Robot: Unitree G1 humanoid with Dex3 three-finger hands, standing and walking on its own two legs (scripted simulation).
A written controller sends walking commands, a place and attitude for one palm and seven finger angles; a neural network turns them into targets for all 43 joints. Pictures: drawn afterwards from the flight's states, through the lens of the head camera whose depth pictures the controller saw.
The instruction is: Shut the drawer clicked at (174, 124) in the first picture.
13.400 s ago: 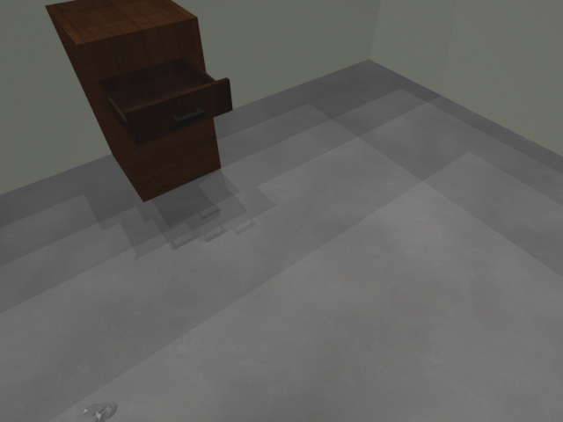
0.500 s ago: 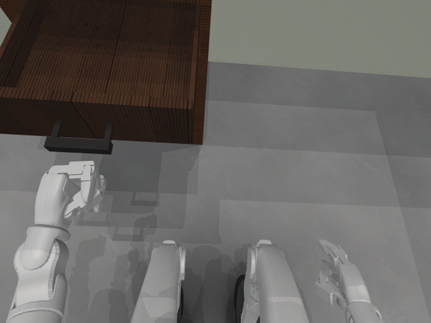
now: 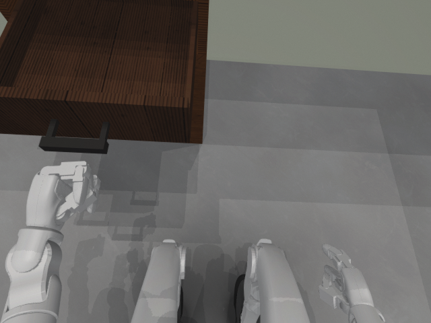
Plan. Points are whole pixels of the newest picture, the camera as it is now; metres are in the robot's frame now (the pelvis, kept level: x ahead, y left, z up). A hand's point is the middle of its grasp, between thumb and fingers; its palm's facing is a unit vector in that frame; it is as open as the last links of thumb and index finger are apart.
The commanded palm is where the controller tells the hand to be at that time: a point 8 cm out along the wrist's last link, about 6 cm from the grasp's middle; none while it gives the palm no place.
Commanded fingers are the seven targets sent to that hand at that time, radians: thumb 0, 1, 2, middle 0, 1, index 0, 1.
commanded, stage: push the drawer shut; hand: left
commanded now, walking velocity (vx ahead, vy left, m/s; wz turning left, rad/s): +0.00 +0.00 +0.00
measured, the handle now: (77, 135) +0.42 +0.27 +0.01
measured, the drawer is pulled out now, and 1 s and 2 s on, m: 0.25 0.16 0.05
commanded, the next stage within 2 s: none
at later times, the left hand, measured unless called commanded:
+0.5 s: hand (99, 166) +0.37 +0.22 +0.01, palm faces +0.00 -1.00 -0.07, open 3.0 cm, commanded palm +0.37 +0.27 +0.01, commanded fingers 0.00 0.90 0.90 -1.40 -1.60 -1.40 -1.60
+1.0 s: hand (105, 131) +0.44 +0.23 +0.01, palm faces +0.00 -1.00 -0.06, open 2.9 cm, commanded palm +0.43 +0.27 +0.01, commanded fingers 0.00 0.90 0.90 -1.40 -1.60 -1.40 -1.60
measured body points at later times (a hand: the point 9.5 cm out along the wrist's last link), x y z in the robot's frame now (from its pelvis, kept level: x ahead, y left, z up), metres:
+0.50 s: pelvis -0.01 +0.00 +0.00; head +0.16 +0.03 +0.42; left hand +0.36 +0.28 +0.01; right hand +0.16 -0.25 -0.11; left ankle +0.04 +0.12 -0.52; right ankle +0.07 -0.12 -0.52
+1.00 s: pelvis -0.01 +0.01 +0.00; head +0.17 +0.04 +0.41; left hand +0.43 +0.28 +0.01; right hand +0.10 -0.27 -0.11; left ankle +0.04 +0.12 -0.52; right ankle +0.07 -0.12 -0.52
